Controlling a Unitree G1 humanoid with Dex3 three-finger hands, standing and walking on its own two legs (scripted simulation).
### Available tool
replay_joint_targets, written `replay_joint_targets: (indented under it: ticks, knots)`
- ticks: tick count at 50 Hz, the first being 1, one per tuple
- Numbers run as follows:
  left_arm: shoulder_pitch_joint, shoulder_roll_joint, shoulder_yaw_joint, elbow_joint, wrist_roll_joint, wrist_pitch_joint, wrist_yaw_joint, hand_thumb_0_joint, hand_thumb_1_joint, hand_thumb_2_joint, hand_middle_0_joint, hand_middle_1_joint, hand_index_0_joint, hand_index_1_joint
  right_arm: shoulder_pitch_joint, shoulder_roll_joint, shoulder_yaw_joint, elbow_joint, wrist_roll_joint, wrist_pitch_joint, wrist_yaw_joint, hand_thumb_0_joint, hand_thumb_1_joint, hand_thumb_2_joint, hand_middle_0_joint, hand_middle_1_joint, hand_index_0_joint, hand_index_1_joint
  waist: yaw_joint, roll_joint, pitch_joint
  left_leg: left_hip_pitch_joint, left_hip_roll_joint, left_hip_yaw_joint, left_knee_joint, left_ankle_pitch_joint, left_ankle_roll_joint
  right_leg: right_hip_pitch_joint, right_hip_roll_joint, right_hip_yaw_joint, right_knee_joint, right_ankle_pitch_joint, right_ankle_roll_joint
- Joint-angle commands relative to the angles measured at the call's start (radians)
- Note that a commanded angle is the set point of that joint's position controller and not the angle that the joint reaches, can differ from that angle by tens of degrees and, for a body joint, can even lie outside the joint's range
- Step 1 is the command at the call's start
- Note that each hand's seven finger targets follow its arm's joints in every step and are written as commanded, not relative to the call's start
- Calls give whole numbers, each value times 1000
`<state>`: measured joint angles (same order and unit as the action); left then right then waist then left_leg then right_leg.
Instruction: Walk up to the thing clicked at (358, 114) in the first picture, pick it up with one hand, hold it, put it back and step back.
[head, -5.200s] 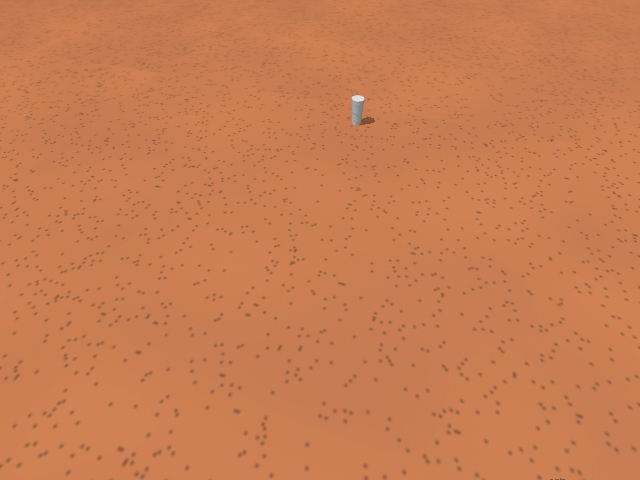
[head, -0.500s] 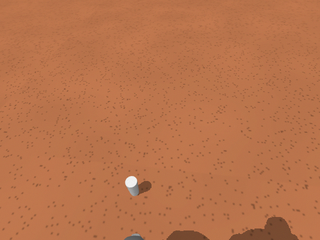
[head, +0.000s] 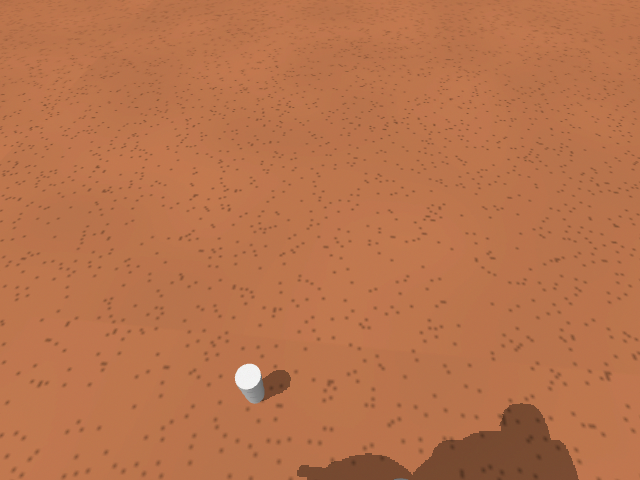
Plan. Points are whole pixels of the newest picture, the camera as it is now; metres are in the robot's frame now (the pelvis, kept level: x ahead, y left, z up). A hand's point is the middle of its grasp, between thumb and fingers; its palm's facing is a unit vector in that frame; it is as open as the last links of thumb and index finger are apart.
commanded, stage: walk up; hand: left
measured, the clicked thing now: (251, 385) +0.47 +0.23 -0.68
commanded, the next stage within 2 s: stand in 1.80 s
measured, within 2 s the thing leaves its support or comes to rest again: neither
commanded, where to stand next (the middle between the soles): +0.10 +0.01 m, yaw +2 degrees
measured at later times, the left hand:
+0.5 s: hand out of the picture +0.11 +0.25 -0.13, palm faces -0.01 -0.96 -0.29, open 7.4 cm
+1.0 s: hand out of the picture +0.09 +0.26 -0.13, palm faces +0.05 -0.94 -0.33, open 7.4 cm
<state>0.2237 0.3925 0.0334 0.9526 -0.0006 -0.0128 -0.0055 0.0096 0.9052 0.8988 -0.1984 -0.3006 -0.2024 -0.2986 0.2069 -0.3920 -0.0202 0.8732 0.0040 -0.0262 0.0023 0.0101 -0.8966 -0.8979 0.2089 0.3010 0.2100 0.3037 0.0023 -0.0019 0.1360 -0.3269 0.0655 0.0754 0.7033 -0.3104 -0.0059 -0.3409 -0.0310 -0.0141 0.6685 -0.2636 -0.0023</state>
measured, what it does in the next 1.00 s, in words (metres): stands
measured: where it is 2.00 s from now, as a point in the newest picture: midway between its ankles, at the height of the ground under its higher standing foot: outside the picture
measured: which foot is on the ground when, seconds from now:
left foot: down 0.00-1.00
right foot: down 0.00-1.00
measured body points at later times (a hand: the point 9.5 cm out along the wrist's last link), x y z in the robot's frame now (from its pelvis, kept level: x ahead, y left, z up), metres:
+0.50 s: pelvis +0.00 +0.00 +0.02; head +0.01 +0.02 +0.47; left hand +0.11 +0.30 -0.11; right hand +0.04 -0.31 -0.10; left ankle +0.03 +0.13 -0.72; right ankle +0.06 -0.13 -0.72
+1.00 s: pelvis +0.03 +0.00 +0.03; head +0.04 +0.00 +0.48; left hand +0.08 +0.31 -0.10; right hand +0.15 -0.29 -0.10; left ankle +0.03 +0.13 -0.72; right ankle +0.06 -0.13 -0.72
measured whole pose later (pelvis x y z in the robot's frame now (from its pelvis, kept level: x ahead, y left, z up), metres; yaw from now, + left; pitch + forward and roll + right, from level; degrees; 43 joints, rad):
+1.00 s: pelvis +0.03 +0.00 +0.03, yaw +2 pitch -2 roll +0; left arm 0.09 0.34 0.01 1.19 0.00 -0.01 -0.02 0.01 0.90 0.90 -0.20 -0.30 -0.20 -0.30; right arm 0.04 -0.35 0.00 1.14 0.00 -0.02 0.01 0.01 -0.90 -0.90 0.21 0.30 0.21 0.30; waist 0.02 0.01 0.04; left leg -0.12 0.02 0.02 0.34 -0.19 -0.02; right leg -0.15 -0.04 -0.05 0.34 -0.15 0.02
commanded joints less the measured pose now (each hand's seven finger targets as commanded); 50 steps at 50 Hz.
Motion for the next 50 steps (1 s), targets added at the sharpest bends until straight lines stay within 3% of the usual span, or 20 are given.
replay_joint_targets:
  ticks: [1, 2, 3, 4, 5, 7, 8, 9, 11, 13, 16, 20, 28, 29, 39, 50]
  knots:
    - [-51, 280, 57, -63, 14, -32, 16, 0, 900, 900, -200, -300, -200, -300, 10, -132, -32, -45, 15, 8, -16, 0, -900, -900, 200, 300, 200, 300, -21, -172, -130, -30, -33, -47, 35, -169, 25, 16, -303, 393, -342, 43, -178]
    - [-117, 302, 55, -69, 14, -26, 14, 0, 900, 900, -200, -300, -200, -300, 12, -182, -52, -6, 8, 15, -22, 0, -900, -900, 200, 300, 200, 300, -16, -204, -98, 80, -24, -67, 97, -235, 31, -129, -323, 408, -347, -25, -221]
    - [-136, 261, 45, -66, 15, -23, 12, 0, 900, 900, -200, -300, -200, -300, 18, -194, -54, 17, 8, 15, -16, 0, -900, -900, 200, 300, 200, 300, -30, -180, -87, 134, -17, -76, 61, -204, 35, -170, -272, 353, -338, -77, -195]
    - [-128, 240, 38, -56, 14, -21, 12, 0, 900, 900, -200, -300, -200, -300, 3, -190, -48, 35, 13, 14, -10, 0, -900, -900, 200, 300, 200, 300, -23, -169, -81, 110, -24, -69, 1, -175, 39, -123, -215, 276, -335, -84, -149]
    - [-138, 230, 33, -51, 17, -24, 14, 0, 900, 900, -200, -300, -200, -300, 6, -183, -46, 52, 14, 10, -6, 0, -900, -900, 200, 300, 200, 300, -32, -177, -109, 106, -18, -62, -77, -64, 38, -55, -182, 219, -302, -28, -117]
    - [-152, 211, 32, -36, 12, -24, 13, 0, 900, 900, -200, -300, -200, -300, 18, -177, -41, 82, 8, 0, -8, 0, -900, -900, 200, 300, 200, 300, -27, -177, -189, 152, 1, -86, -190, 94, 33, 34, -160, 180, -239, 81, -87]
    - [-145, 203, 28, -27, 8, -22, 10, 0, 900, 900, -200, -300, -200, -300, -1, -186, -40, 87, 1, -4, -10, 0, -900, -900, 200, 300, 200, 300, -18, -164, -211, 172, 10, -106, -206, 92, 38, 36, -153, 178, -240, 81, -75]
    - [-140, 199, 27, -18, 4, -19, 7, 0, 900, 900, -200, -300, -200, -300, -29, -193, -37, 92, -5, -5, -10, 0, -900, -900, 200, 300, 200, 300, -8, -152, -220, 178, 20, -127, -225, 62, 43, 30, -148, 173, -263, 16, -58]
    - [-161, 202, 27, -1, 5, -11, 5, 0, 900, 900, -200, -300, -200, -300, -72, -190, -32, 110, -10, -4, -2, 0, -900, -900, 200, 300, 200, 300, 5, -138, -160, 144, 14, -120, -244, -38, 39, -3, -146, 191, -355, -244, -45]
    - [-203, 198, 29, 12, 8, -10, 3, 0, 900, 900, -200, -300, -200, -300, -69, -186, -28, 140, -15, -3, 4, 0, -900, -900, 200, 300, 200, 300, -3, -110, -111, 107, 16, -121, -290, -54, 32, 0, -137, 183, -376, -302, -41]
    - [-197, 182, 26, 36, 2, -11, 0, 0, 900, 900, -200, -300, -200, -300, -80, -186, -19, 168, -21, -14, 6, 0, -900, -900, 200, 300, 200, 300, 10, -40, -104, 65, 43, -158, -359, -46, 35, 70, -108, 143, -347, -189, -38]
    - [-192, 174, 26, 73, 1, -9, -4, 0, 900, 900, -200, -300, -200, -300, -108, -195, -16, 193, -21, -20, 4, 0, -900, -900, 200, 300, 200, 300, 21, 24, -89, 11, 64, -190, -429, -93, 33, 142, -89, 117, -343, -112, -36]
    - [-194, 162, 15, 121, -1, -10, -7, 0, 900, 900, -200, -300, -200, -300, -131, -197, -15, 217, -19, -26, -4, 0, -900, -900, 200, 300, 200, 300, 16, 68, -146, 71, 79, -183, -449, 43, 31, 219, -85, 79, -345, 57, -23]
    - [-194, 160, 13, 123, 0, -10, -7, 0, 900, 900, -200, -300, -200, -300, -134, -200, -16, 218, -19, -28, -6, 0, -900, -900, 200, 300, 200, 300, 14, 68, -170, 98, 84, -175, -441, 95, 32, 228, -90, 71, -341, 101, -21]
    - [-203, 161, 9, 163, -1, -12, -1, 0, 900, 900, -200, -300, -200, -300, -149, -188, -25, 230, -8, -16, -10, 0, -900, -900, 200, 300, 200, 300, -6, 2, -182, 191, 75, -151, -411, 232, 29, 209, -107, 69, -369, 186, -10]
    - [-199, 158, 12, 169, 7, -18, 6, 0, 900, 900, -200, -300, -200, -300, -187, -173, -27, 229, -7, -3, -7, 0, -900, -900, 200, 300, 200, 300, -5, -27, -185, 241, 70, -135, -412, 264, 23, 205, -115, 65, -396, 224, -2]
